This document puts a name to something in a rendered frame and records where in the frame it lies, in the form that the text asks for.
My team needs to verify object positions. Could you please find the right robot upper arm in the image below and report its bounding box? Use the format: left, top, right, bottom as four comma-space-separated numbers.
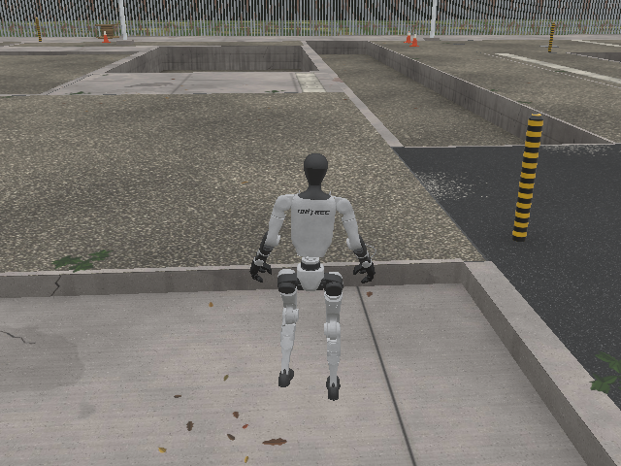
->
334, 196, 362, 250

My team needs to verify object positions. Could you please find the robot right forearm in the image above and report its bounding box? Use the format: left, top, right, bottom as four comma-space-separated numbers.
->
353, 235, 373, 268

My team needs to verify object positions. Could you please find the robot right thigh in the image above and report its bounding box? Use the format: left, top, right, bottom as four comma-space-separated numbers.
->
323, 272, 343, 340

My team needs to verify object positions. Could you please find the left robot upper arm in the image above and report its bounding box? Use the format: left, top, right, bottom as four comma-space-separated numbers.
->
264, 194, 294, 247

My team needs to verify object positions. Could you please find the robot head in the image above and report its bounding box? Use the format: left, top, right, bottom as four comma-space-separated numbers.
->
298, 153, 331, 200

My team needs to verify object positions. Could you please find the robot left hand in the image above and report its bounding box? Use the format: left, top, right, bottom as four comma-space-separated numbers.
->
249, 260, 272, 283

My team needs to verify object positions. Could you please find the robot left forearm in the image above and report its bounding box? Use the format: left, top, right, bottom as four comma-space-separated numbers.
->
253, 231, 274, 266

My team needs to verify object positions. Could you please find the robot right hand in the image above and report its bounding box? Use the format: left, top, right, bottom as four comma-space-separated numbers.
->
353, 262, 376, 283

